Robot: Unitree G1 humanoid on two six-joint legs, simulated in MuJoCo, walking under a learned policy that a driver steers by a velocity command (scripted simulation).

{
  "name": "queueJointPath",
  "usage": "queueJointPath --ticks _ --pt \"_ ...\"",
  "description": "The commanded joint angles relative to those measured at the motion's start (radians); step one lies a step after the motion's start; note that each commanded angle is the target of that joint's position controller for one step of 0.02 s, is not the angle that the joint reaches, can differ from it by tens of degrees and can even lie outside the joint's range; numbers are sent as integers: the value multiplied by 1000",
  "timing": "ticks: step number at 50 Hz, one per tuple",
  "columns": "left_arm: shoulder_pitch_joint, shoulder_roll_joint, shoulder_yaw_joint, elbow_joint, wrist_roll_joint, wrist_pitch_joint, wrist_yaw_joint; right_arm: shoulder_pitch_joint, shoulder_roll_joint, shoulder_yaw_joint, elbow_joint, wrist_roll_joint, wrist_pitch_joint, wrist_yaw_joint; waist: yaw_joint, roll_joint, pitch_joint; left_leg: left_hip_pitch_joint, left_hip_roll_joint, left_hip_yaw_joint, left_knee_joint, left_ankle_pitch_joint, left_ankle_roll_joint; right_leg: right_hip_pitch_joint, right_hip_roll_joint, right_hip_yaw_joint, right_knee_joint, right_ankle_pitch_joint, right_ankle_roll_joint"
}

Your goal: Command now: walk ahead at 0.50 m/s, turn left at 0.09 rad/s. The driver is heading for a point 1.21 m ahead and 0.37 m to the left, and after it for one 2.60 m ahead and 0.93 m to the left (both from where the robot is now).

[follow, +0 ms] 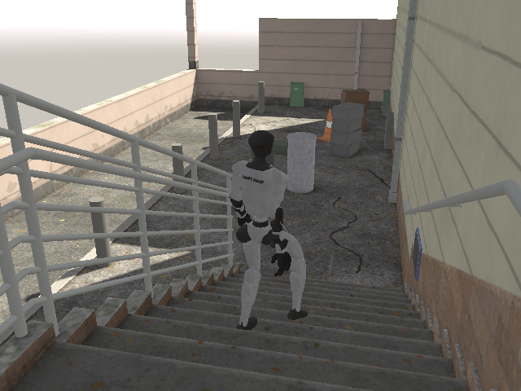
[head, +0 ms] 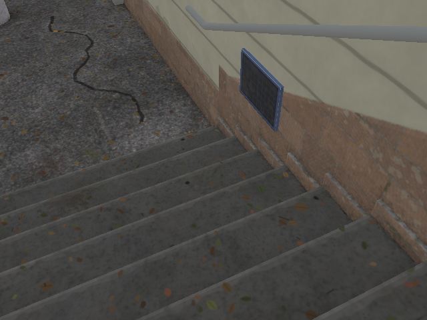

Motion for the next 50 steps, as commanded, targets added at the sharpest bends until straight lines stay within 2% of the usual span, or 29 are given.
queueJointPath --ticks 1,2,3,6,9,10,11,12,13,14,15,16,18,19,21,24,26,29,32,38,40,41,42,43,44,45,47,48,50 --pt "-135 -110 -81 -122 130 -57 -41 366 122 63 147 -134 -47 10 -77 54 170 343 376 -440 -56 265 213 -600 -110 144 -158 165 14" --pt "-160 -82 -75 -115 115 -67 -49 371 142 64 143 -103 -50 14 -99 -40 188 319 327 -372 3 283 188 -571 -119 105 -322 332 17" --pt "-224 -70 -93 -154 103 -59 -61 289 60 53 103 -86 -40 36 -126 -55 117 69 227 -274 3 196 169 -269 -68 -35 -421 373 19" --pt "-201 28 -92 -215 66 -31 -75 108 -60 38 33 -99 -37 102 -41 51 126 -509 193 -283 -58 69 154 355 -33 -100 -228 209 22" --pt "-211 74 -99 -202 68 -35 -58 166 -117 12 55 -32 -35 51 -97 0 169 -137 192 -364 137 166 112 234 -36 -42 -585 87 21" --pt "-142 72 -95 -150 44 -44 -49 167 -130 8 69 -27 -16 45 -88 -3 135 -70 158 -350 248 212 92 310 -35 -58 -703 178 26" --pt "50 110 -70 -98 25 -60 -38 168 -146 5 75 -53 2 65 -2 -5 43 -161 115 -290 418 369 67 602 -23 -133 -668 280 4" --pt "367 192 -28 -8 15 -77 -38 218 -76 31 113 -121 13 108 118 -24 -69 -392 114 -260 660 392 -3 1007 -104 -99 -492 384 -71" --pt "673 240 -1 63 42 -75 -64 511 103 56 194 -87 3 142 106 -228 -428 -615 31 -169 1108 -236 -73 1554 -312 11 -76 947 -305" --pt "745 243 8 52 73 -59 -86 358 8 40 99 -43 -5 159 205 -185 -507 -755 34 -171 1427 -381 -85 1590 -422 170 -90 885 -385" --pt "620 270 17 63 69 -56 -73 39 -13 26 -47 -12 -15 156 225 -135 -272 -1028 68 -107 1471 -310 -83 1365 -444 254 -286 347 -327" --pt "464 198 4 10 53 -51 -57 -85 -49 22 -90 -12 -27 129 201 -12 -115 -1013 148 -141 1300 -156 -59 1044 -424 197 -414 -19 -277" --pt "288 18 -57 -39 70 -75 -39 -87 -14 22 -72 -42 -29 86 50 58 8 -668 246 -215 892 177 -8 543 -307 3 -518 15 -215" --pt "261 -55 -77 -42 71 -94 -20 -107 23 26 -74 -67 -21 81 6 -10 97 -590 283 -216 733 259 23 377 -289 -12 -590 -17 -199" --pt "339 -20 -64 -20 21 -120 5 -60 23 12 -40 -80 -9 96 14 -42 98 -525 253 -174 502 351 13 351 -264 -67 -692 -113 -242" --pt "354 18 -43 -4 87 -124 5 -31 57 27 -57 -76 -5 115 -8 -3 46 -544 264 -214 476 508 11 414 -286 -123 -591 -42 -239" --pt "356 -64 -71 16 97 -136 30 -165 33 29 -113 -76 -3 120 35 32 98 -719 315 -276 285 753 14 515 -270 -166 -532 -190 -177" --pt "508 -45 -96 87 110 -149 35 -292 -12 30 -155 -49 10 121 81 8 111 -591 283 -196 107 1052 4 451 -222 -242 -446 -348 -138" --pt "530 17 -98 105 89 -140 15 -435 -70 17 -238 -67 24 126 109 14 186 -503 266 -124 45 886 14 399 -248 -243 -428 -453 -108" --pt "651 80 -52 152 59 -75 70 -618 -51 22 -245 -96 23 103 220 1 226 -484 218 -19 -222 677 -17 614 -279 -213 -251 -410 -44" --pt "628 112 -38 156 85 -57 39 -382 -111 -23 -114 -67 -1 87 110 69 100 -127 155 51 -275 846 -9 551 -209 -315 38 -271 -3" --pt "606 129 -35 146 105 -50 1 -151 -219 -73 -45 -46 -17 86 -5 105 -13 255 113 84 -208 906 14 362 -157 -337 247 -260 21" --pt "755 -23 -67 162 114 -53 -52 120 -354 -117 31 -52 -13 87 -20 219 -314 829 243 -80 146 1371 180 64 -72 -331 606 -739 106" --pt "713 -2 -69 105 61 -67 -97 342 -362 -125 93 -61 3 92 -129 238 -581 1083 415 -321 155 1473 344 -62 -4 -207 999 -1055 131" --pt "377 82 -44 -24 3 -101 -102 393 -295 -116 112 -65 -1 81 -238 204 -363 983 440 -497 -31 1082 332 -406 25 -161 1110 -1040 115" --pt "147 92 -43 -111 -23 -128 -69 281 -270 -109 93 -31 -13 75 -244 154 -122 684 433 -482 -108 726 284 -519 -28 -104 1096 -1019 92" --pt "198 79 -43 -109 13 -129 -17 30 -97 -42 30 -47 -12 105 -42 -8 11 130 415 -462 -146 569 258 -270 -110 -2 772 -812 40" --pt "213 39 -51 -121 9 -117 4 -77 -118 -36 -12 -44 -21 120 34 40 93 -171 430 -479 -196 484 311 -140 -87 -9 767 -849 12" --pt "295 -34 -74 -73 65 -94 14 -292 -19 13 -109 -14 -56 94 113 8 139 -556 332 -383 -308 237 262 59 -128 48 272 -372 -32"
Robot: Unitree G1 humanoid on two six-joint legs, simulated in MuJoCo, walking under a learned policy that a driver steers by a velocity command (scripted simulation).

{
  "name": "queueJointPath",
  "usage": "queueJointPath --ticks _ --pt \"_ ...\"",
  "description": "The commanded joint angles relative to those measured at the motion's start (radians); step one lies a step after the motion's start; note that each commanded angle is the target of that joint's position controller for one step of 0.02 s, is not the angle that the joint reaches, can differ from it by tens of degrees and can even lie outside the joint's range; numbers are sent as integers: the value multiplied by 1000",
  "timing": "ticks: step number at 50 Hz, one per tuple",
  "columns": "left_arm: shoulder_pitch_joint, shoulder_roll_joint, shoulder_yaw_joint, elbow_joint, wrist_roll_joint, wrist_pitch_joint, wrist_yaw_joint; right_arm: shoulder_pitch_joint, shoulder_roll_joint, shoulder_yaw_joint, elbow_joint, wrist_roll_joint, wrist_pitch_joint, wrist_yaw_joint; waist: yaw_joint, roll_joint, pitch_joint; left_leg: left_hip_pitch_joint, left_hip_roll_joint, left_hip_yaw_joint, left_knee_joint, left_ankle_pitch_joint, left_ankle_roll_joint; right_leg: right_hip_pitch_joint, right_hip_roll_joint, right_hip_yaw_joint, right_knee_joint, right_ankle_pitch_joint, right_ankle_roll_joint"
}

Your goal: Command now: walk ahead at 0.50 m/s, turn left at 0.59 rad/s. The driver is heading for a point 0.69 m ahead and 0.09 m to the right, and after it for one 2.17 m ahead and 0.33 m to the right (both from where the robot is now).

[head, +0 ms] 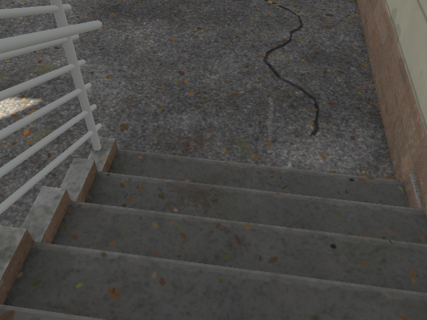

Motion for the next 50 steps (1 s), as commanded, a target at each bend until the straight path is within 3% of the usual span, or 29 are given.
queueJointPath --ticks 1,3,4,7,10,12,14,15,16,17,19,22,25,26,29,32,37,38,39,40,41,42,43,44,46,47,48,49,50 --pt "90 -44 -23 -56 16 8 16 -164 -38 30 -143 21 -40 -10 99 76 84 -417 251 -287 -296 -8 247 132 -20 35 -457 302 -41" --pt "190 -39 -38 -44 31 10 -19 -135 -76 33 -149 -38 -42 -9 121 78 38 -627 171 -227 -118 2 215 340 33 -32 -331 553 -24" --pt "107 -41 -48 -71 39 5 -34 -71 -27 45 -132 -55 -56 -29 51 38 41 -480 141 -263 -12 -50 215 150 6 91 -479 831 -5" --pt "-162 24 -63 -166 1 7 -25 169 -11 47 -68 -26 -57 -67 -100 -26 41 -178 146 -351 204 -227 177 -54 4 94 -937 965 47" --pt "-216 44 -53 -216 -2 38 -27 161 -89 44 -99 -51 -23 -32 -77 85 86 -382 138 -443 215 -367 180 253 48 2 -994 826 49" --pt "-182 86 -33 -215 -1 42 -23 157 -98 41 -103 -29 -12 -30 -36 97 100 -294 136 -485 292 -315 151 354 62 -21 -1125 798 17" --pt "112 228 48 -122 -42 8 -7 109 -141 33 -114 -57 5 3 114 39 -10 -327 91 -427 645 -50 40 697 40 -40 -1086 780 -96" --pt "336 279 72 -47 -16 -6 -21 303 10 55 -52 -41 -10 32 110 -144 -267 -512 -12 -258 1081 -267 -62 1077 -115 83 -773 1212 -296" --pt "384 331 77 -42 -4 7 -67 465 34 48 -42 6 -8 44 59 -274 -378 -774 -95 -153 1512 -531 -89 1217 -271 351 -806 1332 -387" --pt "398 290 66 -26 9 29 -101 288 -60 29 -128 20 3 40 139 -175 -236 -1033 -84 -172 1642 -448 -103 1120 -337 598 -978 814 -400" --pt "274 80 9 -13 8 13 -93 16 -62 32 -182 26 1 -26 107 50 41 -1143 40 -167 1473 -83 -46 722 -226 428 -1126 137 -257" --pt "56 -64 -36 -15 19 -18 -39 78 74 93 -187 -20 24 -29 -70 61 124 -848 215 -248 1116 268 12 206 -187 338 -1221 227 -252" --pt "160 -3 -30 28 -7 -85 7 -133 -42 52 -223 -13 4 -1 51 3 25 -549 178 -65 501 567 -31 107 -22 86 -1219 400 -221" --pt "240 25 -31 72 -10 -87 4 -179 -37 51 -238 -10 5 6 44 -67 10 -534 171 -51 506 555 -48 142 -46 123 -1222 507 -222" --pt "257 119 -9 86 18 -62 -21 -159 -23 59 -229 -41 17 23 4 29 -9 -589 147 -85 484 541 -55 322 -92 146 -1094 758 -229" --pt "360 47 -27 135 16 -51 -22 -248 -51 48 -268 -44 29 10 40 -25 21 -672 146 -70 490 370 -49 477 -113 189 -1042 733 -249" --pt "600 -28 -36 244 16 -42 49 -465 3 63 -357 -27 25 6 172 -21 47 -999 212 -158 274 347 -73 969 -134 256 -863 679 -206" --pt "570 56 8 195 -75 3 67 -600 -8 41 -352 75 26 -30 208 5 115 -890 168 -51 235 317 -66 898 -118 240 -936 697 -201" --pt "520 78 17 166 -66 20 71 -613 -15 46 -360 75 23 -38 200 -11 152 -796 163 -50 215 298 -69 797 -118 254 -952 728 -202" --pt "673 -83 -39 242 6 -23 62 -581 41 74 -363 -46 10 1 230 -77 58 -961 210 -96 138 442 -79 974 -98 285 -832 596 -221" --pt "740 -121 -40 255 -11 -29 64 -610 25 57 -353 -64 12 9 261 -58 78 -1012 201 -61 89 457 -84 1020 -77 282 -785 608 -224" --pt "652 -147 -45 224 -20 -28 61 -612 19 66 -320 -53 16 30 255 18 128 -877 238 -88 -118 699 -78 846 -32 242 -773 484 -193" --pt "573 -73 -32 186 -34 -23 47 -637 43 79 -318 -40 16 42 250 50 112 -510 188 13 -247 818 -68 530 42 165 -823 342 -177" --pt "514 6 -19 170 2 -10 17 -640 55 88 -330 -23 23 45 210 -16 91 -149 161 61 -140 829 -58 232 40 156 -881 330 -181" --pt "389 45 -3 94 -10 -9 0 -481 -40 57 -286 -23 24 33 118 10 123 89 159 39 -138 769 -50 86 59 148 -788 283 -139" --pt "370 50 0 83 -33 -6 2 -346 -117 28 -230 -17 16 11 60 55 94 247 143 79 -235 817 -49 89 96 119 -685 243 -96" --pt "370 68 -2 81 -15 12 -23 -129 -195 -8 -166 -11 7 -11 -20 85 12 493 192 45 -261 866 -23 60 108 108 -467 305 -35" --pt "394 18 -11 84 -19 17 -50 124 -247 -38 -119 0 9 -37 -101 185 -204 842 298 16 -205 1182 87 -25 138 55 -206 255 53" --pt "684 -143 -45 142 -17 13 -70 270 -257 -45 -103 -8 25 -16 -22 376 -650 1254 605 -166 165 1792 383 -72 158 -3 381 -423 92"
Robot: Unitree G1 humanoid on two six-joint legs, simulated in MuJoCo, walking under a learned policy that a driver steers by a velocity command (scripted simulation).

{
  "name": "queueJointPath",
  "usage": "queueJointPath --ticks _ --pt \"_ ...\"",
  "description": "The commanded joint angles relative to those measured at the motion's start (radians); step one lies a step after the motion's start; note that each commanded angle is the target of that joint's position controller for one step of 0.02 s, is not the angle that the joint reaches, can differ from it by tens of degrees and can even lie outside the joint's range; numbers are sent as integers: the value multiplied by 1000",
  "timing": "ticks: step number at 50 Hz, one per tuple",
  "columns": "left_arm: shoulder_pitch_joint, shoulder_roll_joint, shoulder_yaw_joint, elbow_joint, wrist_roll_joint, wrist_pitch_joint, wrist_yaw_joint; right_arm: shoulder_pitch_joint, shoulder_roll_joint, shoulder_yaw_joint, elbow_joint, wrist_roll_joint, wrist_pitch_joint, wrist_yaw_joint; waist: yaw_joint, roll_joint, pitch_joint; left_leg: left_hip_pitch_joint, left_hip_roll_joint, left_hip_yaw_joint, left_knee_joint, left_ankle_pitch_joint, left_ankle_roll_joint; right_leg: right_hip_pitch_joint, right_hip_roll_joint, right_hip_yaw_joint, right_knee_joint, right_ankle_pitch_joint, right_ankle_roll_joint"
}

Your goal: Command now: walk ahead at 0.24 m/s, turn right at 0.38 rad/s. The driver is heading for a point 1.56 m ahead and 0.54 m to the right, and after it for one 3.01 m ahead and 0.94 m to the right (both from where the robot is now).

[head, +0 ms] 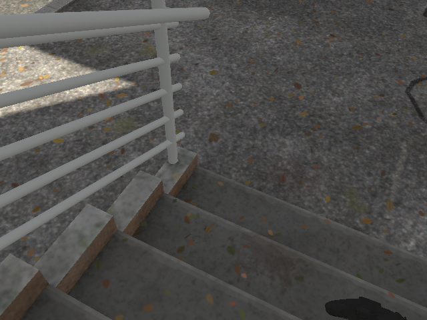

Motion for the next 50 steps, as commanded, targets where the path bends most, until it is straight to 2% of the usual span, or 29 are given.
queueJointPath --ticks 1,2,3,4,5,6,7,8,9,11,13,15,18,20,22,23,24,25,26,27,28,29,30,33,38,41,46,48,50 --pt "70 127 25 -71 -16 -5 -59 714 -227 -91 136 -31 37 3 -304 127 -583 1246 421 -315 347 1264 410 -744 -40 4 818 -107 72" --pt "-121 139 40 -159 -27 -2 -58 582 -243 -98 105 -11 42 -6 -282 54 -408 998 391 -278 216 835 330 -866 -61 -17 745 -49 55" --pt "-209 123 41 -189 -30 -5 -36 452 -201 -78 73 10 43 -3 -237 -41 -277 684 402 -225 145 652 303 -791 -110 -10 666 -5 50" --pt "-255 87 36 -223 -30 -12 -12 395 -190 -70 62 21 32 -1 -188 -38 -186 444 410 -163 125 774 314 -717 -139 -2 572 21 46" --pt "-259 29 15 -237 -34 -7 5 299 -177 -70 39 8 13 -8 -110 -29 -70 146 376 -92 31 686 275 -585 -161 37 440 122 34" --pt "-230 11 15 -225 -40 0 18 314 -173 -81 38 -7 -4 -14 -89 19 -28 12 354 -49 -32 623 283 -507 -133 -7 451 139 30" --pt "-155 21 17 -193 -16 4 22 276 -105 -66 10 -10 -33 -49 -68 -9 -32 -52 279 1 -65 420 270 -479 -145 13 293 391 -3" --pt "-141 14 19 -191 1 11 20 264 -108 -70 3 -13 -44 -61 -62 30 -10 -74 284 19 -88 334 274 -485 -130 -7 249 458 -14" --pt "-158 24 21 -201 12 13 17 234 -96 -68 -24 -12 -54 -81 -71 -17 -22 -67 290 31 -115 166 254 -483 -161 24 46 654 -18" --pt "-244 45 29 -229 19 29 -1 310 -131 -81 6 -13 -44 -98 -109 -3 2 -11 285 35 -163 -17 188 -440 -177 -32 -239 765 -10" --pt "-321 56 34 -282 2 41 1 347 -152 -91 -4 -32 -27 -102 -143 42 -6 27 334 11 -159 -50 198 -437 -167 -32 -173 779 -6" --pt "-380 94 44 -338 10 50 8 340 -170 -111 -18 -16 -23 -115 -178 2 4 120 350 16 -154 -210 197 -518 -164 -38 -256 703 -9" --pt "-467 115 56 -405 12 71 10 364 -182 -132 -7 6 -20 -152 -235 19 26 194 349 31 -156 -421 149 -529 -139 -91 -369 572 -29" --pt "-471 115 67 -419 -6 75 10 342 -192 -146 -5 4 -13 -171 -241 36 17 218 340 52 -129 -466 120 -469 -103 -130 -516 594 -52" --pt "-387 153 106 -395 -43 62 13 287 -194 -147 -5 -6 -9 -174 -181 39 -34 139 303 116 -15 -450 69 -202 -36 -190 -718 736 -91" --pt "-454 139 92 -465 -83 66 35 367 -220 -143 39 112 90 -119 -151 109 -143 219 151 297 382 -245 -22 -106 -39 -120 -752 748 -85" --pt "-419 248 107 -490 -73 65 33 345 -148 -132 -66 114 124 -95 -165 -117 -197 -111 102 246 708 -701 -83 105 -308 231 -695 1467 -164" --pt "-325 383 143 -470 -67 86 45 223 -44 -93 -154 104 145 -92 -109 -250 -218 -424 -31 107 856 -950 -109 218 -459 387 -681 2104 -282" --pt "-233 394 150 -439 -66 94 58 153 -54 -77 -170 94 161 -91 -67 -190 -237 -457 -58 -23 963 -908 -103 222 -433 352 -690 2071 -319" --pt "-261 365 138 -434 -51 110 73 121 -51 -70 -188 102 164 -100 -89 -215 -195 -532 -96 -49 1057 -837 -91 190 -400 327 -687 1861 -316" --pt "-350 313 119 -451 -49 134 87 124 -60 -65 -184 94 164 -118 -132 -211 -143 -540 -100 -78 1074 -734 -86 82 -365 298 -713 1624 -293" --pt "-416 243 92 -465 -64 145 90 131 -83 -70 -174 74 177 -124 -174 -198 -78 -515 -104 -90 1107 -658 -86 -28 -313 263 -710 1540 -267" --pt "-448 211 78 -480 -65 145 89 147 -92 -72 -177 59 192 -127 -195 -198 -84 -513 -138 -84 1181 -614 -93 -83 -294 260 -712 1481 -270" --pt "-466 237 73 -497 -53 127 94 93 -54 -48 -234 37 223 -143 -209 -161 -130 -602 -200 -93 1434 -570 -117 -149 -281 317 -713 1326 -301" --pt "-477 256 60 -526 -46 120 107 0 -45 -29 -302 40 251 -152 -204 -137 -118 -656 -245 -93 1683 -487 -151 -256 -216 378 -744 894 -278" --pt "-463 261 60 -545 -46 115 117 -54 -38 -22 -340 40 255 -143 -160 -138 -107 -706 -258 -75 1800 -489 -170 -233 -192 448 -804 595 -271" --pt "-463 292 80 -546 -41 111 140 -11 -79 -36 -363 47 242 -126 -138 -193 -155 -629 -257 -67 1886 -594 -174 -107 -193 503 -903 512 -279" --pt "-483 295 81 -554 -37 115 139 19 -97 -42 -364 61 232 -110 -138 -178 -170 -496 -261 -13 1798 -679 -148 -146 -191 480 -1001 493 -288" --pt "-502 351 106 -537 -39 110 139 114 -92 -41 -343 73 221 -81 -167 -245 -185 -279 -244 4 1719 -887 -83 -201 -228 450 -1143 514 -276"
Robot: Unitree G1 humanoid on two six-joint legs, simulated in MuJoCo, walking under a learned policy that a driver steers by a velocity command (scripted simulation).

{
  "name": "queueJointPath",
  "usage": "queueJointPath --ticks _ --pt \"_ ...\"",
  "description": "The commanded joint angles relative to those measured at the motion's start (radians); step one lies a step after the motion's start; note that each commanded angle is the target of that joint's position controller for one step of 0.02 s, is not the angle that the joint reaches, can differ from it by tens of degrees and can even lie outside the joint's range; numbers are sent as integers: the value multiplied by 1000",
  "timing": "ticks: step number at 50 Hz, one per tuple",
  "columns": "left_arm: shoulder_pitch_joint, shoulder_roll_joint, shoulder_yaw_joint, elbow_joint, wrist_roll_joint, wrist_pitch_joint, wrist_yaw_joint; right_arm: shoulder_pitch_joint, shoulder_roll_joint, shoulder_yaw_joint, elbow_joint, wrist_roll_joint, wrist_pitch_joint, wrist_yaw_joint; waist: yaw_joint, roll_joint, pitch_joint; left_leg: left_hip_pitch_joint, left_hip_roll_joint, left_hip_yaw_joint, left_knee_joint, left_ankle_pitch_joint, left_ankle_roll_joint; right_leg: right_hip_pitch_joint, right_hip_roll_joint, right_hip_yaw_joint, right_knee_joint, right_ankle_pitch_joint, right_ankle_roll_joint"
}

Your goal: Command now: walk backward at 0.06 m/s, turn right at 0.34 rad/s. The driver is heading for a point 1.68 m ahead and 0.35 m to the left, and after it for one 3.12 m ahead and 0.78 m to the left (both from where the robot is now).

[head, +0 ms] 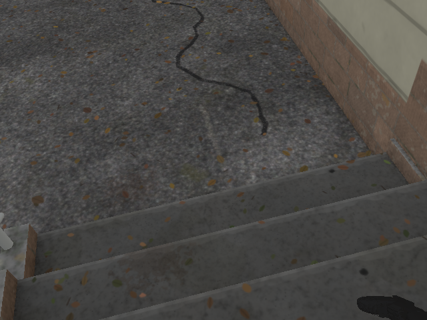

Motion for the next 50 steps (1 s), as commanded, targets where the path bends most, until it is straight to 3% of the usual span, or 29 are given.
queueJointPath --ticks 1,2,3,4,5,6,7,8,9,10,11,13,15,16,18,20,21,24,25,26,27,29,31,32,33,34,38,42,50 --pt "-11 263 92 -49 -10 -20 11 91 -75 -20 -73 10 -33 37 -53 -272 -231 227 26 30 -147 -263 97 216 -273 301 -453 -371 -184" --pt "-52 269 101 -52 -31 -21 5 187 -96 -16 -55 0 -34 52 -97 -299 -237 449 17 45 -371 -364 151 114 -228 183 -513 -368 -110" --pt "165 381 104 73 38 -98 -55 42 -238 -33 -181 47 -54 103 -168 -27 178 326 11 12 -899 -668 198 -249 -303 333 -465 -579 -118" --pt "93 366 131 49 83 -96 -58 315 -214 -50 -8 32 -43 120 -202 13 22 492 -51 0 -1061 -517 266 -225 -321 297 -342 -719 -160" --pt "56 211 86 44 110 -87 -52 607 -144 -54 141 -19 -30 135 -262 -102 -41 650 -58 -130 -1160 -364 320 -363 -273 257 -101 -786 -212" --pt "-68 -162 -54 -51 141 -38 -79 766 -190 -31 185 -105 -81 89 -312 170 88 852 386 -1167 -1513 17 702 -1161 34 261 297 -662 -89" --pt "-184 -177 -99 -89 57 -41 -61 778 -162 10 140 -198 -90 54 -402 -16 373 968 560 -1618 -1815 186 634 -1681 168 691 329 -415 61" --pt "-322 -50 -61 -59 -11 -66 -38 606 -163 11 88 -249 -93 86 -418 -98 346 956 504 -1468 -1792 107 457 -1720 212 710 377 -202 152" --pt "-293 106 12 -9 -27 -87 0 319 -204 -10 41 -219 -93 137 -286 -41 163 765 395 -1228 -1732 -19 340 -1450 214 583 591 -69 217" --pt "-54 207 57 76 -5 -125 27 40 -231 -21 12 -143 -90 179 -103 38 -5 429 285 -883 -1665 -9 236 -1045 215 424 908 48 223" --pt "129 295 95 145 8 -134 13 -109 -214 -30 17 -74 -109 210 64 -9 -6 33 219 -673 -1650 -9 169 -725 180 234 1281 108 188" --pt "137 309 96 113 16 -92 -63 -295 -159 -2 -8 2 -182 195 199 -83 -75 -255 180 -416 -1669 -22 174 -424 135 103 1706 102 135" --pt "152 242 85 106 10 -70 -92 -155 -169 3 45 29 -267 145 156 -185 -84 -177 150 -282 -1662 17 186 -316 69 39 1756 2 154" --pt "142 203 71 97 -11 -70 -84 28 -207 -5 100 19 -282 111 83 -169 -66 -62 140 -245 -1667 64 178 -352 45 -3 1794 -79 170" --pt "67 152 49 74 1 -74 -44 329 -168 6 173 -10 -263 90 -98 -45 -41 324 134 -208 -1663 210 170 -520 38 -2 1717 -195 163" --pt "-101 128 39 18 9 -78 1 432 -82 37 163 -15 -242 87 -219 69 -94 760 191 -249 -1638 421 242 -674 56 38 1511 -268 163" --pt "-155 130 47 2 12 -79 3 428 -68 44 159 -10 -239 89 -235 89 -108 889 235 -280 -1648 481 277 -692 57 51 1385 -282 161" --pt "-165 121 64 -4 18 -75 -45 309 -59 49 147 36 -243 124 -159 48 -55 866 278 -332 -1714 297 270 -550 -25 32 862 -224 185" --pt "-218 64 35 20 14 4 -74 346 -146 -11 172 33 -183 -4 -133 -236 -112 834 275 -312 -1724 454 253 -348 -50 -76 515 -283 165" --pt "-198 6 14 27 -16 31 -86 356 -182 -21 180 19 -161 -31 -129 -84 -76 788 267 -283 -1741 548 256 -221 -44 -117 354 -372 147" --pt "-155 -5 4 44 -33 49 -90 343 -187 -28 180 5 -150 -21 -123 66 -62 756 281 -284 -1762 627 268 -118 -48 -139 271 -501 122" --pt "-54 35 11 95 -54 67 -91 276 -138 -18 164 3 -141 25 -84 184 -75 618 312 -267 -1759 809 270 140 -49 -167 219 -543 72" --pt "-38 53 13 121 -53 44 -81 243 -80 -2 161 20 -140 46 -59 100 -56 546 305 -267 -1750 770 251 299 -64 -162 -2 -301 25" --pt "-12 40 4 140 -34 31 -77 236 -74 0 161 23 -141 44 -40 49 -73 501 297 -268 -1748 665 225 429 -88 -128 -130 -180 4" --pt "7 78 6 152 -1 13 -73 274 -44 5 164 22 -144 44 -65 -78 -90 436 246 -239 -1682 501 184 555 -193 23 -180 -2 -21" --pt "-89 122 9 144 -5 -2 -68 332 -29 5 171 32 -134 46 -149 -206 -50 475 168 -170 -1752 240 166 426 -267 83 -142 150 -82" --pt "-136 51 -5 152 -10 -21 -72 289 -61 -11 241 13 -129 56 -95 -157 -14 647 153 -137 -1733 337 145 265 -182 15 -236 -201 -45" --pt "-82 29 -1 213 -20 -24 -68 319 -38 -11 300 14 -144 42 -77 -77 -17 589 175 -160 -1791 314 135 360 -160 -18 -223 -191 -35" --pt "-54 24 10 310 -14 -23 -55 351 -12 -15 397 7 -144 21 -76 -68 14 594 181 -169 -1813 269 130 329 -145 -35 -244 -244 -36"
